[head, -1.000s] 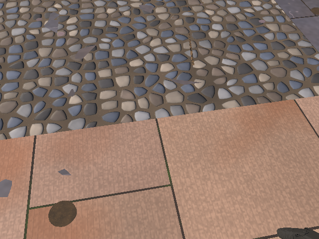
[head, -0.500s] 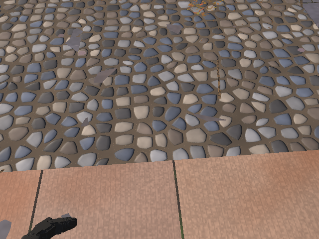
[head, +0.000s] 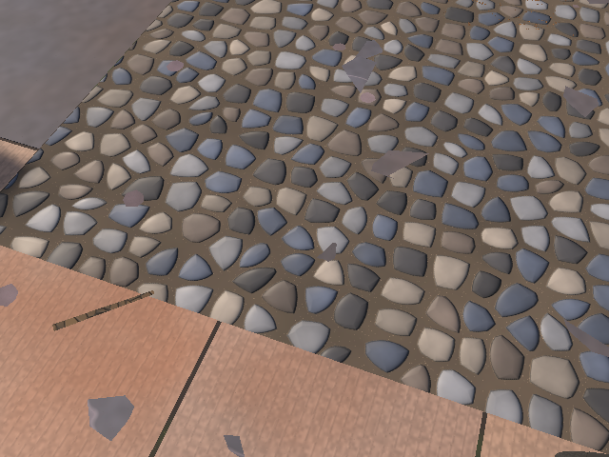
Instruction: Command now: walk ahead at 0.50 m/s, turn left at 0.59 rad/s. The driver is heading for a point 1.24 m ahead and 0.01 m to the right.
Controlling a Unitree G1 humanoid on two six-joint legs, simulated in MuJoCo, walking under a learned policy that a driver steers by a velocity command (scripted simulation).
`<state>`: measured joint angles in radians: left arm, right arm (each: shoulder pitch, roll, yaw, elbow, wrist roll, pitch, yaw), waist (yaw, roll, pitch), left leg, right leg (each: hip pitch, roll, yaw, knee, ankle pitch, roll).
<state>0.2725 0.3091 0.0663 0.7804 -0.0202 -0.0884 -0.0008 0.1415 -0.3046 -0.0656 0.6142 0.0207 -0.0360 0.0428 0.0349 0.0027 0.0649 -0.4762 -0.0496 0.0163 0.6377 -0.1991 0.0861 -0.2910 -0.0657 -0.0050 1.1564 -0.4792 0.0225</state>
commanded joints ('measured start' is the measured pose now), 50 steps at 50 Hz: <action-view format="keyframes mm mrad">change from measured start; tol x32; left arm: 1 -73 129 20 -124 21 -53 7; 16 -343 69 -5 -182 18 -35 -35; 23 163 206 56 -68 23 -34 -35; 50 110 132 3 -10 -25 -5 -6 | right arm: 1 134 -143 -44 -36 -7 -22 -10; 23 359 -35 10 67 -2 -29 -53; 43 -186 -32 11 -56 -2 -59 1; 50 266 -134 -33 57 -22 -46 -28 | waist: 1 -69 30 -162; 20 -36 113 -90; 23 37 -293 -425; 27 1 -58 -57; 50 -160 158 -319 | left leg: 1 484 273 -486 -342 55 204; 21 366 148 -287 23 484 54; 24 -292 6 -217 660 -346 -56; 44 -94 89 -29 -134 152 -44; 48 897 409 -484 -147 74 193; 50 776 436 -578 -304 -111 173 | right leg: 1 -461 -47 87 50 127 -25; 18 -255 41 47 -660 456 -36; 21 166 -7 71 -676 485 -139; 23 677 -322 726 -803 211 -346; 29 168 -151 324 -970 326 -250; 46 309 -137 91 -697 924 -156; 50 -474 44 147 145 -49 -51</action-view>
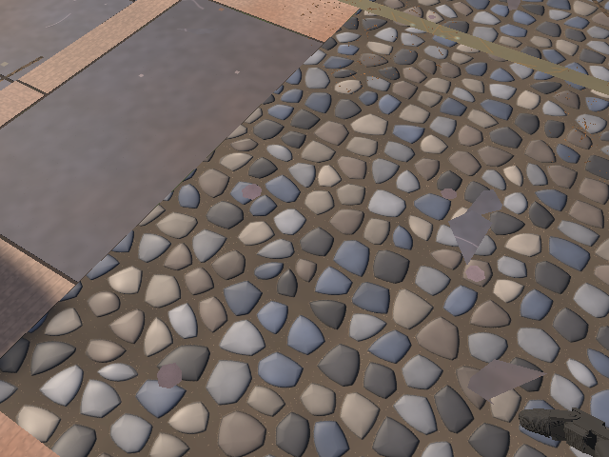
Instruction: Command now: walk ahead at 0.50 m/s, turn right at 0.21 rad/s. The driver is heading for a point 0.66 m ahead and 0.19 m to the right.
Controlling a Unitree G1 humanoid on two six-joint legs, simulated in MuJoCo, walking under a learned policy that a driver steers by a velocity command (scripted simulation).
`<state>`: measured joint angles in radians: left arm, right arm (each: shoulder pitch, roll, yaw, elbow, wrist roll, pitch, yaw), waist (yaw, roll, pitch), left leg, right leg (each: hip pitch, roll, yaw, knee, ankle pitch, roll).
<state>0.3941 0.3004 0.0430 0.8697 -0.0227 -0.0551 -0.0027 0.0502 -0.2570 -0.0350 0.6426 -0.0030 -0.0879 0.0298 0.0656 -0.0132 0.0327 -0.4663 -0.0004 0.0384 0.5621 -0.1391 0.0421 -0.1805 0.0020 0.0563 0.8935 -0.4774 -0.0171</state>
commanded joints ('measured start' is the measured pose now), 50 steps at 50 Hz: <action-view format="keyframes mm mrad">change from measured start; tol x32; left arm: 1 -77 139 27 -119 -24 -38 -4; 19 -380 23 16 -254 3 12 -56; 24 36 195 109 -185 -1 30 -35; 50 141 124 45 -172 2 25 26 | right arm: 1 289 -156 -54 26 5 6 -16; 42 -99 -115 -29 -15 5 -27 -7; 50 237 -184 -61 54 -1 -16 3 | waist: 1 -162 129 -180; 25 -10 -256 -271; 42 7 -78 -25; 50 -87 205 -393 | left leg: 1 618 348 -467 -261 -144 186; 16 449 261 99 -431 240 122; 23 536 254 192 67 878 41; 26 -291 -45 -109 858 -468 -66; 46 120 -10 -69 -138 236 -22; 48 613 271 -327 -44 761 139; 50 709 415 -641 -125 482 269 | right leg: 1 -581 -71 52 375 37 -13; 13 -481 -119 2 -96 559 24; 23 -137 54 -179 -309 315 -129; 26 628 -347 796 -569 136 -437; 34 -27 -154 247 -671 610 -290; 46 79 -100 266 -369 684 -118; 50 -420 70 173 405 -200 57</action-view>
